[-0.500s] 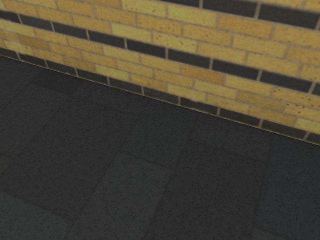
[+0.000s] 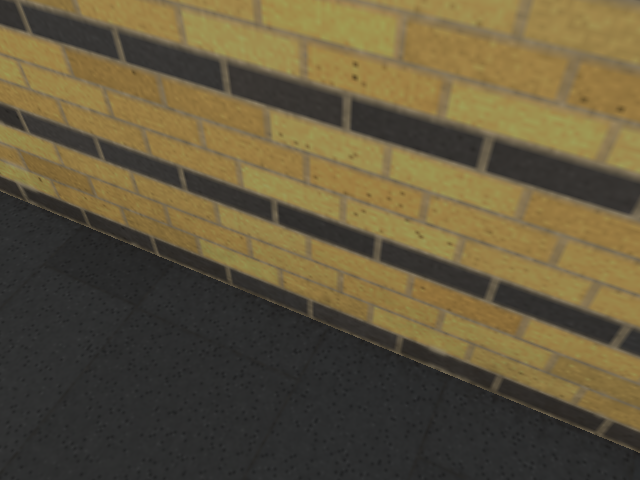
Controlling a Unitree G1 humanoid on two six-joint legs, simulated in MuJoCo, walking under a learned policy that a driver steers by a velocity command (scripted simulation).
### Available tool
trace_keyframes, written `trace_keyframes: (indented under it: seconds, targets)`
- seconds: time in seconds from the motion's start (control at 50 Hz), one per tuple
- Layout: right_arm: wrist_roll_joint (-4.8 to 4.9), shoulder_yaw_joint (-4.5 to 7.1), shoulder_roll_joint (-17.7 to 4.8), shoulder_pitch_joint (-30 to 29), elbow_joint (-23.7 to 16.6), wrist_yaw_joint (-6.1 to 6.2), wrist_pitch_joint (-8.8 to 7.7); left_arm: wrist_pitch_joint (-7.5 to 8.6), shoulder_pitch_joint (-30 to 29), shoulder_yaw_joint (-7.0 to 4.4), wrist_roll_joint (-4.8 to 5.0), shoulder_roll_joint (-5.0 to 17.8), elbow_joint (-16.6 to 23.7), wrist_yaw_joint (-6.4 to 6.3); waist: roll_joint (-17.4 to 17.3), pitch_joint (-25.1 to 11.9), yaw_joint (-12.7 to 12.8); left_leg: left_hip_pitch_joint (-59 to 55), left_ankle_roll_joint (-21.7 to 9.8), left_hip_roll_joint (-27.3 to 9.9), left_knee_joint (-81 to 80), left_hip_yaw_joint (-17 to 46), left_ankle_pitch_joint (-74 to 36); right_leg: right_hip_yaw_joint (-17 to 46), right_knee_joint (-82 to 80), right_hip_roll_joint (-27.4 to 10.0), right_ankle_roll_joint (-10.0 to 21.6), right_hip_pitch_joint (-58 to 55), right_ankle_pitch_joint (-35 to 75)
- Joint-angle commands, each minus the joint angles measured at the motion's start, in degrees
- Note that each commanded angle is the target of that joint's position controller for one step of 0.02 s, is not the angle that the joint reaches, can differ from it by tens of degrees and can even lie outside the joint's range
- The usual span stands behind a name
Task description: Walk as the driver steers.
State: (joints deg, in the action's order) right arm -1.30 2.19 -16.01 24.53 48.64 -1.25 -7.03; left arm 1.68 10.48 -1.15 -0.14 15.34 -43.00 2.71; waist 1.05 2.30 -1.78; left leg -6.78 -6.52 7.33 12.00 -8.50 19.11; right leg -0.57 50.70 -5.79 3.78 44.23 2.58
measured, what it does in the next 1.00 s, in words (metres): walks ahead: right foot, then left foot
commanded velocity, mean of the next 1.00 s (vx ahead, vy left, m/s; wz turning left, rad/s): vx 0.15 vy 0.01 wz -0.10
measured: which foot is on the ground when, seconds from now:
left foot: down 0.00-0.10, up 0.12-0.54, down 0.56-1.00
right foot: up 0.00-0.10, down 0.12-1.00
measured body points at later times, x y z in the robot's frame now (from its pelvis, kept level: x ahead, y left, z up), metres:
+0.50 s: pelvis +0.26 +0.00 +0.00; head +0.28 -0.02 +0.45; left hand +0.43 +0.25 -0.10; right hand +0.45 -0.27 -0.08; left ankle +0.38 +0.16 -0.70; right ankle +0.31 -0.08 -0.73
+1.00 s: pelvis +0.34 +0.04 +0.01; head +0.36 +0.03 +0.46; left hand +0.49 +0.29 -0.12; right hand +0.50 -0.21 -0.10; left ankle +0.37 +0.15 -0.73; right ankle +0.31 -0.08 -0.73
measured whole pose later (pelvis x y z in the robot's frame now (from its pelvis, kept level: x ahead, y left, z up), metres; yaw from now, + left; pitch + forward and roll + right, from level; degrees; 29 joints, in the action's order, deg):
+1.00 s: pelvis +0.34 +0.04 +0.01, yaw -8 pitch +1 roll +0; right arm -0.5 1.0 -12.0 2.4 45.1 1.2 -1.5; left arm 5.4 5.2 0.9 -1.6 14.2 -61.0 -2.7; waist -1.4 0.7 1.1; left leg 13.8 -1.0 2.2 25.4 2.2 12.5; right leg 2.5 26.3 -0.4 -0.8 11.6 -15.7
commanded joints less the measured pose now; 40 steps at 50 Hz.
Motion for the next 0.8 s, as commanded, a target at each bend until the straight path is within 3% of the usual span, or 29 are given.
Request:
trace_keyframes:
  seconds: [0.02, 0.06, 0.08, 0.1, 0.12, 0.14, 0.16, 0.18, 0.2, 0.22, 0.24, 0.26, 0.3, 0.34, 0.38, 0.4, 0.42, 0.5, 0.52, 0.54, 0.56, 0.58, 0.6, 0.62, 0.64, 0.66, 0.7, 0.74, 0.8]
  targets:
    - [0.92, 0.27, -5.78, -2.66, -2.54, 0.89, -2.13, 1.67, -6.71, -0.13, -0.62, 1.46, 3.86, 1.03, -1.76, 4.57, 0.92, 12.96, 3.75, -12.51, -6.13, -1.80, -57.41, -7.21, -13.98, 5.34, 1.81, -16.75, 11.85]
    - [0.98, 0.99, -9.34, -3.63, -2.02, 2.33, -1.56, 2.17, 1.41, -0.41, -1.61, 2.44, 0.34, 1.06, -5.54, -0.17, 4.02, 7.54, 4.62, -13.71, 1.48, -1.09, -73.66, -8.81, -18.59, 10.45, 2.19, -25.46, 11.79]
    - [0.56, 1.42, -10.99, -6.72, -2.50, 3.29, -0.81, 2.84, 7.74, -1.09, -2.76, 4.56, -1.85, 0.57, -7.14, -3.35, 7.26, 7.59, 5.56, -13.70, 9.98, 0.25, -78.83, -8.22, -20.28, 12.93, 2.29, -32.11, 9.20]
    - [-0.40, 1.76, -11.88, -9.26, -2.67, 3.72, 0.10, 3.03, 18.35, -2.08, -2.40, 7.03, -5.54, -0.25, -7.70, -8.25, 12.17, 7.74, 5.50, -13.61, 22.89, 0.43, -78.09, -5.68, -21.41, 12.29, 3.49, -41.10, 9.95]
    - [-0.34, 2.15, -13.79, -16.36, -5.08, 4.20, 1.35, 2.92, 26.36, -4.18, 0.35, 12.07, -4.27, -1.76, -7.12, -11.91, 20.37, 9.07, 9.87, -8.65, 47.55, 0.78, -65.74, 3.31, -28.17, 3.77, 6.54, -47.50, 21.97]
    - [-1.97, -1.00, -0.20, -9.57, -5.57, 2.56, 1.15, 3.28, 24.12, -2.77, -1.78, 15.74, -6.10, -3.05, 17.21, -16.51, 9.49, 31.79, 10.15, -1.73, 74.04, 5.78, 17.40, 11.75, -13.16, -4.93, 8.13, -65.88, 52.74]
    - [2.81, -1.88, 0.05, 2.30, -2.86, 1.25, 0.07, 5.08, 21.22, -2.46, -6.34, 14.25, -3.48, -3.17, 13.42, -30.90, 6.74, 42.12, 10.47, 2.13, 83.91, 24.11, 21.82, 33.00, -15.45, -15.60, 19.25, -76.67, 61.23]
    - [3.98, -0.84, -7.02, -2.91, -2.35, 0.96, -0.34, 5.08, 14.62, -2.84, -4.35, 12.91, -0.51, -3.36, 3.93, -29.33, 8.60, 42.23, 11.17, -1.57, 80.67, 23.14, 13.65, 29.93, -22.87, -15.22, 19.73, -69.60, 53.60]
    - [2.68, -0.46, -9.27, -8.01, -4.29, 1.33, -0.01, 4.92, 7.79, -2.45, -2.26, 12.08, 0.90, -3.68, -2.65, -19.56, 5.94, 43.48, 10.52, -4.28, 74.88, 19.57, 8.01, 25.26, -26.94, -13.62, 17.30, -59.28, 43.67]
    - [1.47, -0.80, -7.48, -12.01, -4.91, 1.69, 1.18, 4.80, 2.90, -1.00, -1.10, 8.83, 1.07, -3.84, -9.34, -12.33, 2.98, 41.62, 10.21, -6.83, 71.41, 15.51, 3.87, 20.04, -30.18, -11.09, 14.45, -47.19, 37.78]
    - [0.08, -0.83, -6.44, -13.19, -5.85, 1.75, 2.41, 4.82, 3.08, -0.27, -0.52, 7.36, 0.54, -3.88, -9.09, -8.79, 2.20, 37.21, 10.14, -8.23, 67.71, 14.96, 2.37, 17.25, -31.69, -9.55, 12.66, -38.22, 37.59]
    - [-0.53, -0.77, -5.85, -13.42, -7.36, 2.01, 3.37, 4.71, 1.52, -0.23, -0.76, 8.05, 0.74, -3.95, -5.77, -7.36, 0.96, 31.89, 10.59, -8.99, 62.52, 13.90, 1.85, 12.80, -33.14, -7.02, 11.42, -30.70, 36.82]
    - [0.31, -0.86, -2.91, -13.02, -8.58, 3.62, 4.21, 4.77, -0.36, -0.37, -1.59, 8.83, 0.31, -3.79, 0.90, -7.01, -0.59, 28.46, 11.25, -8.11, 51.82, 11.75, 1.41, 6.51, -32.45, -2.16, 9.95, -24.01, 42.16]
    - [0.38, -0.64, -2.96, -13.97, -8.92, 5.16, 4.81, 4.13, -0.20, -0.37, -1.89, 8.36, 0.00, -4.25, 3.21, -10.38, 0.23, 29.46, 12.60, -8.36, 44.88, 12.19, -3.01, 4.76, -30.63, -2.42, 9.06, -27.28, 43.99]
    - [0.25, -0.21, -2.72, -17.47, -10.31, 5.84, 5.93, 2.58, -0.62, -0.39, -1.38, 7.80, -0.48, -5.32, 2.99, -13.39, 0.98, 28.17, 13.20, -9.82, 39.24, 13.44, -8.81, 4.71, -30.11, -2.81, 7.74, -28.12, 31.98]
    - [0.52, -0.01, -3.42, -19.48, -11.21, 5.96, 6.33, 1.03, -0.46, -1.02, -0.80, 9.26, -1.30, -5.90, 5.11, -11.58, 1.45, 28.76, 13.43, -8.56, 38.88, 11.77, -8.19, 4.51, -29.96, -1.86, 7.71, -27.49, 25.86]
    - [0.74, 0.09, -3.38, -21.01, -11.47, 5.88, 6.55, 0.17, -0.48, -0.85, -1.27, 8.50, -1.40, -6.21, 5.31, -10.93, 2.18, 28.73, 13.32, -9.45, 38.12, 12.55, -9.07, 5.76, -30.58, -2.64, 7.93, -26.36, 18.71]
    - [1.11, 0.77, -2.44, -24.21, -12.56, 5.54, 5.90, -0.38, -3.85, -0.22, -2.23, 5.55, -2.76, -6.26, 4.75, -6.26, 2.98, 24.57, 12.15, -11.51, 28.53, 13.64, -6.35, 10.69, -31.72, -4.46, 8.26, -22.98, -7.36]
    - [1.49, 0.91, -1.84, -23.35, -12.02, 5.06, 5.00, 0.26, -5.40, -0.09, -2.23, 5.13, -2.87, -6.11, 4.08, -5.52, 2.24, 21.50, 10.56, -10.29, 19.91, 12.19, -9.25, 10.52, -30.17, -2.80, 6.98, -22.80, -14.10]
    - [1.11, 0.91, -1.59, -24.33, -11.67, 4.94, 4.53, 1.33, -3.75, 0.14, -1.96, 4.45, -3.79, -5.51, 2.53, -3.65, 2.98, 19.46, 9.15, -8.72, 13.21, 11.07, -11.10, 10.77, -30.12, -0.65, 4.59, -23.14, -20.05]
    - [0.86, 0.89, -2.18, -24.57, -12.22, 5.00, 4.18, 2.52, -2.30, 0.66, -2.21, 3.46, -4.95, -5.02, 1.91, -3.88, 3.61, 15.11, 7.60, -11.65, 10.63, 14.54, -13.76, 11.41, -28.48, 0.44, 2.15, -21.25, -22.97]
    - [0.26, 1.05, -4.90, -23.92, -13.11, 5.09, 4.15, 3.60, -0.53, 0.77, -2.96, 3.00, -5.52, -4.66, -4.41, -6.10, 5.21, 10.02, 4.45, -17.96, 13.07, 20.90, -30.30, 8.83, -22.11, 3.37, -0.30, -18.11, -26.88]
    - [-0.44, 1.17, -4.12, -24.39, -11.90, 4.99, 4.59, 4.18, 1.75, 1.22, -2.09, 2.40, -5.65, -4.65, -11.05, -9.96, 7.49, 15.51, -2.15, -21.00, 11.25, 23.70, -24.18, 6.26, -24.05, 3.76, -2.74, -23.56, -24.88]
    - [0.50, 0.53, -0.48, -26.23, -12.25, 4.18, 4.26, 4.10, -2.77, 0.91, -2.20, 4.17, -6.43, -4.85, -7.69, -8.26, 5.88, 20.73, -1.09, -17.81, 9.91, 22.48, -16.18, 6.39, -24.30, 3.02, -4.52, -29.98, -19.72]
    - [0.85, 0.45, -0.18, -25.63, -11.79, 3.69, 3.87, 3.75, -6.19, 0.50, -1.99, 5.51, -6.49, -5.01, -6.10, -7.60, 4.32, 21.44, 1.31, -15.14, 9.70, 20.25, -10.89, 6.44, -23.70, 3.51, -4.21, -30.35, -17.74]
    - [0.68, 0.63, -1.51, -25.35, -11.54, 3.35, 3.46, 3.28, -7.11, 0.59, -1.71, 4.99, -7.16, -5.36, -5.76, -7.27, 4.21, 21.46, 2.88, -13.83, 9.91, 19.17, -9.88, 6.56, -23.44, 3.52, -3.46, -30.57, -17.45]
    - [0.75, 0.72, -1.63, -25.35, -11.17, 3.01, 3.62, 2.71, -6.25, 1.30, -2.10, 4.05, -8.84, -6.05, -5.74, -6.44, 3.92, 21.06, 4.63, -12.85, 10.27, 18.16, -9.12, 7.41, -24.83, 3.03, -2.29, -30.34, -17.15]
    - [0.85, -0.22, 0.98, -24.30, -9.92, 2.83, 4.13, 3.23, -6.15, 1.82, -2.15, 3.12, -10.81, -5.90, -5.23, -6.44, 3.65, 19.83, 4.39, -12.03, 10.52, 17.37, -11.62, 8.40, -27.56, 1.98, -1.80, -31.10, -16.25]
    - [1.34, 0.17, -1.04, -24.25, -9.31, 3.32, 4.04, 4.13, -7.55, 1.43, -1.37, 4.58, -12.10, -5.85, -4.56, -6.96, 2.79, 16.76, 3.35, -12.47, 11.54, 17.82, -20.16, 8.01, -27.21, 2.09, -2.24, -30.25, -13.74]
